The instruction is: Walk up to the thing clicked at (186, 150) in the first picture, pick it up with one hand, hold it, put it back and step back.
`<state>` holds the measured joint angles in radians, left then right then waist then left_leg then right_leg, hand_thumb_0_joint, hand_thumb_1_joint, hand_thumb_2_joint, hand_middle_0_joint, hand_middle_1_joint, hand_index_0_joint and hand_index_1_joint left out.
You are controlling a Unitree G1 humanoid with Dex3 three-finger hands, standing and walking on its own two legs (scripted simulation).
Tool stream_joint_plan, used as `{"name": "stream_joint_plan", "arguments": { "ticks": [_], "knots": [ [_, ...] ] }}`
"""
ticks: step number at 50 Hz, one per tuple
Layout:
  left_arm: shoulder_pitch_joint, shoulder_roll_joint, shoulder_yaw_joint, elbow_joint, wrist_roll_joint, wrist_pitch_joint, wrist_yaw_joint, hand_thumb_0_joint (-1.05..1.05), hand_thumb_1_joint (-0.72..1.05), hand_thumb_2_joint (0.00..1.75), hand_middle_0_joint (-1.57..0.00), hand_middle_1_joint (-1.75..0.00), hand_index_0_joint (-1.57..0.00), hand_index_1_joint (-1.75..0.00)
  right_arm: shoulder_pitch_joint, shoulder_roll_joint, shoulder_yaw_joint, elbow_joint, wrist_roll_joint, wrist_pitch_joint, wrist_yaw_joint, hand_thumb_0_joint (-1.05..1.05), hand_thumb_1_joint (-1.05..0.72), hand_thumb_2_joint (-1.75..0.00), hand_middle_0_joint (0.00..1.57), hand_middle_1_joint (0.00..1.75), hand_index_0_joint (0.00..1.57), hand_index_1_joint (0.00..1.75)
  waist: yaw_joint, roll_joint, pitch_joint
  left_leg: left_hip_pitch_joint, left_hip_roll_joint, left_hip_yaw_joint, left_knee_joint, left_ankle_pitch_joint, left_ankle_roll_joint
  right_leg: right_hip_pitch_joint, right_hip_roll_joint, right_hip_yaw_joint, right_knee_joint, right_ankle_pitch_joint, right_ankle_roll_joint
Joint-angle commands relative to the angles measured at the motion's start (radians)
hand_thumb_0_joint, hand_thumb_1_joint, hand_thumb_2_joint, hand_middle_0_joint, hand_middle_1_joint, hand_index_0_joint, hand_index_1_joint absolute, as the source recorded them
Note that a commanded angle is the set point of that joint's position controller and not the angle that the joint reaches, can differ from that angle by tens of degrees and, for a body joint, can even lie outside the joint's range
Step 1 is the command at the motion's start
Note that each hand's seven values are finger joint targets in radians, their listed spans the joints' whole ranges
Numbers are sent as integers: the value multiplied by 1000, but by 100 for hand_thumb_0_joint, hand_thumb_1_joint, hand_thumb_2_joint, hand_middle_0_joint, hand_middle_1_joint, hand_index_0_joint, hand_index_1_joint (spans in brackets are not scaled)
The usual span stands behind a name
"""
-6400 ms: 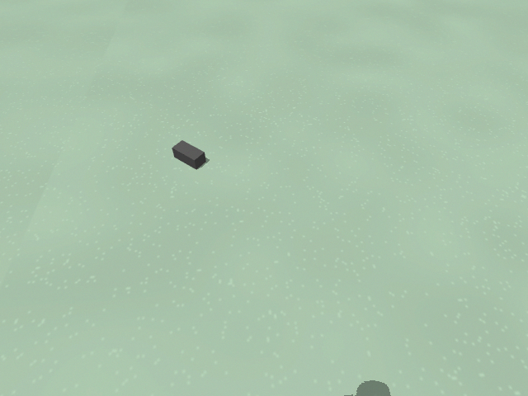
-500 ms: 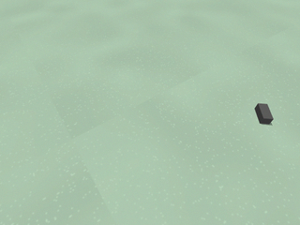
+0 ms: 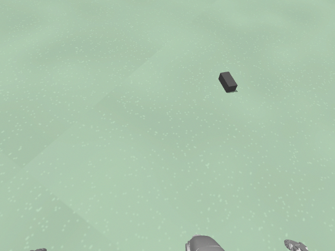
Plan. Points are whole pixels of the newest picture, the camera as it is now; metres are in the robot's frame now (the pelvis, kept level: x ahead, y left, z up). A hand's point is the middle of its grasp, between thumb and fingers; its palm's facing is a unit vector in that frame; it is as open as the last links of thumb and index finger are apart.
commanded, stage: walk up
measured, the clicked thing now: (227, 81) +1.38 -0.57 -0.74
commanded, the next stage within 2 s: stand in 1.72 s
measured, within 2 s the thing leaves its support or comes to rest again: neither
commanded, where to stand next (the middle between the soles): +0.08 -0.03 m, yaw -21 degrees
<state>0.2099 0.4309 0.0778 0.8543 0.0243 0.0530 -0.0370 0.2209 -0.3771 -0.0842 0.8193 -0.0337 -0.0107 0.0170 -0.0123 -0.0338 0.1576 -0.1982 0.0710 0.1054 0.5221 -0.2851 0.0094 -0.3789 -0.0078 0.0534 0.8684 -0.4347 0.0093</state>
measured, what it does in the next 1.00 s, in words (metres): steps on the spot, turning right: right foot, then left foot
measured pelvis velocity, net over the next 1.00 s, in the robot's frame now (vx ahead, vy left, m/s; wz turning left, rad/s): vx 0.00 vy -0.03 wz -0.34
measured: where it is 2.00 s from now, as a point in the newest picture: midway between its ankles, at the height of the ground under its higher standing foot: outside the picture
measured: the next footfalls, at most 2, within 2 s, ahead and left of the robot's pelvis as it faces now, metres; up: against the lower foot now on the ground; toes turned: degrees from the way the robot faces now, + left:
right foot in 0.12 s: +0.03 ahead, -0.14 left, +0.00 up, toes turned -4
left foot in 0.46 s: +0.10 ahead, +0.10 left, +0.00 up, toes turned -19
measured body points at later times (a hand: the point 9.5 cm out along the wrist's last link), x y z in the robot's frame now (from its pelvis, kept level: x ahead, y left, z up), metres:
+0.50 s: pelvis +0.01 -0.01 -0.02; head +0.04 -0.02 +0.42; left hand +0.17 +0.27 -0.13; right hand +0.02 -0.34 -0.13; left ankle +0.07 +0.10 -0.74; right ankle -0.01 -0.14 -0.74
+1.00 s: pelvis +0.00 -0.03 -0.01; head +0.03 -0.06 +0.43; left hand +0.18 +0.24 -0.12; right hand -0.01 -0.36 -0.14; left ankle +0.06 +0.11 -0.74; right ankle -0.02 -0.15 -0.74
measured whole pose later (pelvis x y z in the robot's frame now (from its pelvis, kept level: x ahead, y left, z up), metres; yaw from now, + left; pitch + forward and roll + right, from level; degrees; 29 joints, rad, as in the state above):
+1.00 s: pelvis +0.00 -0.03 -0.01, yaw -20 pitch -3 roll +1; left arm 0.22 0.36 0.02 0.92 0.01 -0.03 0.01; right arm 0.16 -0.40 -0.04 0.92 -0.01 0.01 0.01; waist 0.01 0.03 0.11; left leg -0.25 0.04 0.00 0.61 -0.31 -0.01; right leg -0.28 0.01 0.06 0.67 -0.34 -0.01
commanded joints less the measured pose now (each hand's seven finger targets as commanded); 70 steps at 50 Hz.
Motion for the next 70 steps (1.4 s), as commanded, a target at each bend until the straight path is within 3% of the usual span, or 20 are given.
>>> {"name": "stream_joint_plan", "arguments": {
  "ticks": [1,5,7,8,12,18,22,24,26,29,32,36,37,38,39,40,46,50,55,70],
  "knots": [
    [16,138,40,-99,-4,-36,1,0,90,90,-20,-30,-20,-30,1,-287,-76,-107,4,-17,-14,0,-90,-90,20,30,20,30,-24,226,-162,66,226,-157,-71,413,170,66,18,-86,-138,2,-22],
    [150,151,54,-55,1,-60,16,0,90,90,-20,-30,-20,-30,-11,-264,-57,-127,16,3,-9,0,-90,-90,20,30,20,30,48,148,-198,-53,172,-79,144,258,110,301,36,-84,-441,131,-71],
    [128,300,88,-95,14,-86,32,0,90,90,-20,-30,-20,-30,-5,-155,-13,-156,25,9,-9,0,-90,-90,20,30,20,30,57,-210,-164,-456,-63,-29,501,-295,-10,432,-316,537,-554,244,-255],
    [129,316,89,-103,5,-79,32,0,90,90,-20,-30,-20,-30,-53,-228,-34,-147,19,13,-27,0,-90,-90,20,30,20,30,83,-147,-142,-376,-16,-126,610,-375,-15,264,-384,583,-553,252,-354],
    [36,221,56,-124,-6,-79,48,0,90,90,-20,-30,-20,-30,43,-227,-27,-64,15,6,-20,0,-90,-90,20,30,20,30,11,-142,-99,-291,-5,-116,503,-178,-13,179,-163,249,-475,328,-219],
    [62,215,49,-151,-4,-75,49,0,90,90,-20,-30,-20,-30,21,-201,-25,-54,11,-6,-22,0,-90,-90,20,30,20,30,33,-139,-128,-169,-44,-98,280,-138,-8,129,-154,254,-383,556,-227],
    [-3,192,29,-177,-20,-58,48,0,90,90,-20,-30,-20,-30,96,-200,-39,-32,6,-22,-30,0,-90,-90,20,30,20,30,-36,-93,-145,66,-75,-106,34,22,32,-40,-118,263,-247,490,-165],
    [33,96,0,-172,-33,-53,53,0,90,90,-20,-30,-20,-30,71,-318,-60,-53,-4,-37,-33,0,-90,-90,20,30,20,30,-22,219,-154,82,273,-595,-228,-15,166,-154,117,113,21,49,-42],
    [61,206,28,-120,-18,-52,65,0,90,90,-20,-30,-20,-30,15,-317,-65,-58,7,-41,-23,0,-90,-90,20,30,20,30,1,155,-121,-32,351,-611,-213,16,274,-84,67,105,233,-168,-28],
    [83,185,33,-77,-22,-60,45,0,90,90,-20,-30,-20,-30,-23,-286,-46,-61,6,-41,-28,0,-90,-90,20,30,20,30,16,213,-85,-58,211,-339,-168,63,196,-76,37,64,151,-82,-34],
    [55,155,26,-71,-17,-71,28,0,90,90,-20,-30,-20,-30,7,-276,-41,-62,-7,-32,-19,0,-90,-90,20,30,20,30,-21,256,-137,33,179,-272,-120,120,187,-38,31,-14,-41,-85,-19],
    [131,134,22,-13,-6,-90,44,0,90,90,-20,-30,-20,-30,-56,-256,-23,-81,11,-2,-12,0,-90,-90,20,30,20,30,39,209,-188,-65,149,-173,58,231,139,206,64,-91,-372,143,-36],
    [133,158,31,-8,1,-98,52,0,90,90,-20,-30,-20,-30,-44,-212,-8,-80,19,4,-10,0,-90,-90,20,30,20,30,44,146,-195,-127,127,-153,128,197,93,279,35,-14,-426,196,-50],
    [105,222,41,-25,14,-111,57,0,90,90,-20,-30,-20,-30,-37,-157,10,-93,29,6,-8,0,-90,-90,20,30,20,30,29,-29,-192,-253,44,-108,256,64,26,309,-127,283,-480,240,-107],
    [66,281,40,-29,4,-113,58,0,90,90,-20,-30,-20,-30,-88,-170,3,-90,33,18,-17,0,-90,-90,20,30,20,30,33,-93,-149,-226,-22,-107,323,-255,3,136,-295,485,-513,231,-238],
    [37,267,33,-42,4,-117,56,0,90,90,-20,-30,-20,-30,-88,-198,-9,-67,24,23,-20,0,-90,-90,20,30,20,30,21,-69,-112,-184,-3,-163,389,-309,2,76,-319,506,-494,277,-283],
    [-13,207,9,-12,-9,-122,60,0,90,90,-20,-30,-20,-30,-24,-181,8,28,30,-2,-18,0,-90,-90,20,30,20,30,-4,-127,-183,-66,-28,-112,108,-128,14,176,-165,225,-363,633,-172],
    [-23,131,-13,13,-39,-104,56,0,90,90,-20,-30,-20,-30,-84,-254,-8,56,22,-26,-19,0,-90,-90,20,30,20,30,22,44,-228,57,145,-316,-108,187,104,100,-16,84,-284,296,-47],
    [-85,178,-11,81,-25,-115,53,0,90,90,-20,-30,-20,-30,-121,-200,24,116,32,-12,-9,0,-90,-90,20,30,20,30,6,34,-133,12,24,-147,-69,25,30,113,-106,196,-452,281,-85],
    [-165,132,-30,194,-26,-97,43,0,90,90,-20,-30,-20,-30,-171,-195,28,219,24,-23,-10,0,-90,-90,20,30,20,30,15,46,-173,86,68,-154,-227,60,30,214,-71,135,-524,350,-46]
  ]
}}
